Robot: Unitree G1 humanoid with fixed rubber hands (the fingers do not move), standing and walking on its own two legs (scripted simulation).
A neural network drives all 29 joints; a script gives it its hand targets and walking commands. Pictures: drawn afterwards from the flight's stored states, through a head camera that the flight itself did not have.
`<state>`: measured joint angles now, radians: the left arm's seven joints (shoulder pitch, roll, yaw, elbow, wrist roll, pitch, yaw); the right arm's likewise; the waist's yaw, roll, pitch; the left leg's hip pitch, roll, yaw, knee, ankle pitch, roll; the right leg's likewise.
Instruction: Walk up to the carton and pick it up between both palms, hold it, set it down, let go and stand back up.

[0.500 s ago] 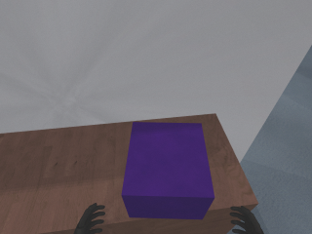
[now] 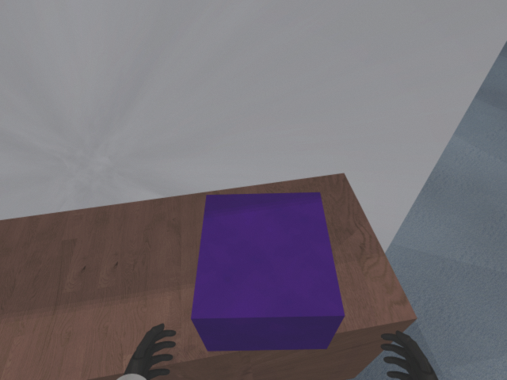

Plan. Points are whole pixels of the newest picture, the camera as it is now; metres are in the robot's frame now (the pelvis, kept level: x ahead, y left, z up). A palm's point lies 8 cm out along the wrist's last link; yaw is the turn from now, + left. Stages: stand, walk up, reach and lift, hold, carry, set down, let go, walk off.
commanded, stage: let go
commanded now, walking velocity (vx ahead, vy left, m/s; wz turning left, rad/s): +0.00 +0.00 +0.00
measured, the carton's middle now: (265, 270) +0.35 +0.02 -0.09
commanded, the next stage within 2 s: stand in 0.32 s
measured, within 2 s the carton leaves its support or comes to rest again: neither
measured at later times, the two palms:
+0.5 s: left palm out of the picture +0.12 +0.24 -0.10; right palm out of the picture +0.11 -0.24 -0.10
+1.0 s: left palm out of the picture -0.06 +0.27 -0.14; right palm out of the picture -0.04 -0.22 -0.14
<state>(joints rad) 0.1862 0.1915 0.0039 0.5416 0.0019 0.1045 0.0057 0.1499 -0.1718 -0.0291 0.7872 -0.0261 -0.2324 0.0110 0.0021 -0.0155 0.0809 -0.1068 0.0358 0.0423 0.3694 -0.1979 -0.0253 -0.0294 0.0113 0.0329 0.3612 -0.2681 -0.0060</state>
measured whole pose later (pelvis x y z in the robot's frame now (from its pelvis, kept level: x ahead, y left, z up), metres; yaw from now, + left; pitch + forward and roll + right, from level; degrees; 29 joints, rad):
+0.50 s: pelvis +0.00 +0.00 -0.01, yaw +1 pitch -3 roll +0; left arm 0.25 0.20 0.01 0.67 0.01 -0.02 0.00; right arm 0.23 -0.22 -0.02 0.78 -0.02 -0.05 -0.03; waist 0.01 -0.01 -0.01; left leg -0.19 0.04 0.02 0.49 -0.25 -0.02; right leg -0.10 0.01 0.01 0.45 -0.31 0.00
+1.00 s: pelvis -0.07 +0.02 -0.01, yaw +3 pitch -4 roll -1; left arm 0.39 0.23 -0.02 0.88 0.02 -0.01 0.01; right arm 0.38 -0.21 0.01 0.92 -0.01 -0.01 -0.02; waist 0.00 0.00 0.02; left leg -0.27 0.01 -0.01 0.50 -0.16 0.01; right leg -0.17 -0.01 -0.01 0.48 -0.24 0.03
